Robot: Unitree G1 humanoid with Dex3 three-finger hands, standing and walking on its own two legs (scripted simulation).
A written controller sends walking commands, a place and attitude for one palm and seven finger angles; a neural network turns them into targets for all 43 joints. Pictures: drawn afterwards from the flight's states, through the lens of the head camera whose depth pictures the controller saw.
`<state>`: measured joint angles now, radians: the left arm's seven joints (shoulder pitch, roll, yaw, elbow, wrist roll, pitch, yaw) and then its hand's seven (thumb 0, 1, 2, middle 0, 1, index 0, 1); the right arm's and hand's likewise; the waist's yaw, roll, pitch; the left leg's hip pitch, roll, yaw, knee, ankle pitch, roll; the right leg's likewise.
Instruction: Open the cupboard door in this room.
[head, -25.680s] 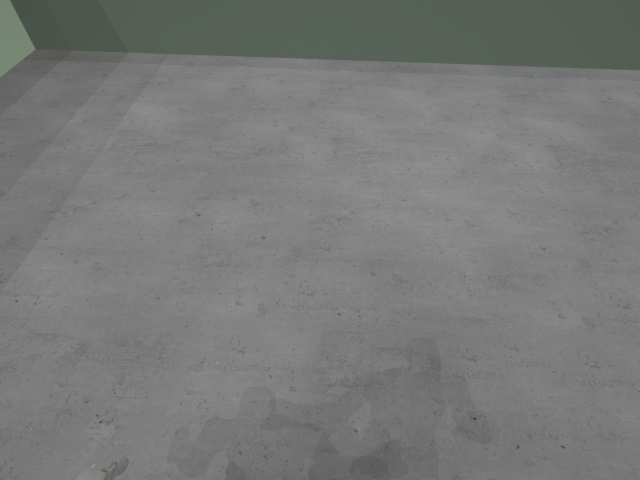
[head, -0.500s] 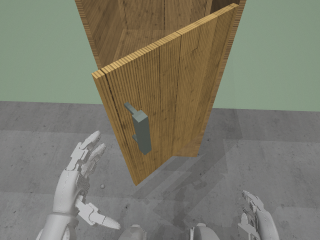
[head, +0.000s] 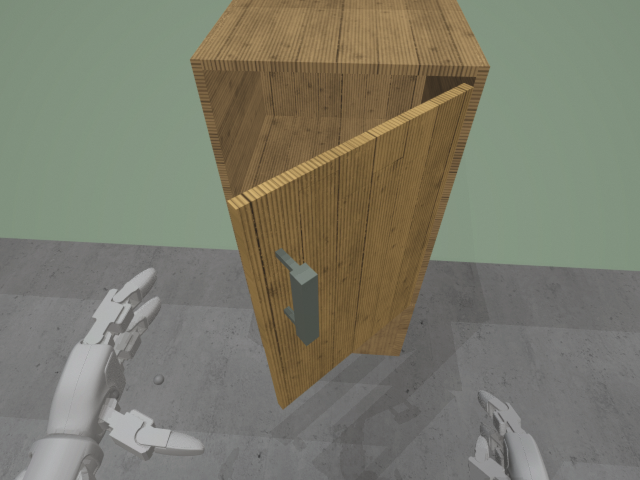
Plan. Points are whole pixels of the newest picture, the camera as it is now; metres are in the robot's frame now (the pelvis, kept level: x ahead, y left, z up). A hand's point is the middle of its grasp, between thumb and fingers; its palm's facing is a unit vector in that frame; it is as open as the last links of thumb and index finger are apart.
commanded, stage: draw the hand back to the body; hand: left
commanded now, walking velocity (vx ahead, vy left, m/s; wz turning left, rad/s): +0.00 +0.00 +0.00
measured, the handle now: (296, 297) +0.35 +0.07 +0.04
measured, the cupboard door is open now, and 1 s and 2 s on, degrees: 44 44 44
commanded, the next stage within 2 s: step back with the hand held close in 1.00 s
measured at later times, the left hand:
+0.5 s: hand (60, 324) +0.21 +0.25 +0.18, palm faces +0.40 -0.83 -0.40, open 10.5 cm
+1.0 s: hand (45, 317) +0.20 +0.25 +0.20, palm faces +0.45 -0.80 -0.40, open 7.4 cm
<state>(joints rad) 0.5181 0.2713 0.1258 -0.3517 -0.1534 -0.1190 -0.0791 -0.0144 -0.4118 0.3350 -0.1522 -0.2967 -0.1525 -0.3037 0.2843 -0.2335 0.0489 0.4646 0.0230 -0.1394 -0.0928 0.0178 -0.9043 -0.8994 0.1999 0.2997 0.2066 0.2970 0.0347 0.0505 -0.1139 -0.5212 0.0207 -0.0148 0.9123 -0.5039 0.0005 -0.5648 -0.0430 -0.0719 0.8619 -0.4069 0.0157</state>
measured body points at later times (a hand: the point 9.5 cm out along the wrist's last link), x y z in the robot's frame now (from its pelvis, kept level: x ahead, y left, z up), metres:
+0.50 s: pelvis +0.02 +0.01 +0.04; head +0.00 -0.01 +0.49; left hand +0.18 +0.29 +0.20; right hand +0.20 -0.21 -0.03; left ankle -0.02 +0.12 -0.69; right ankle +0.02 -0.13 -0.69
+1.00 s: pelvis +0.01 -0.01 +0.05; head -0.01 -0.03 +0.50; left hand +0.17 +0.29 +0.22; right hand +0.19 -0.23 -0.04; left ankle -0.02 +0.11 -0.69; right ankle +0.02 -0.13 -0.69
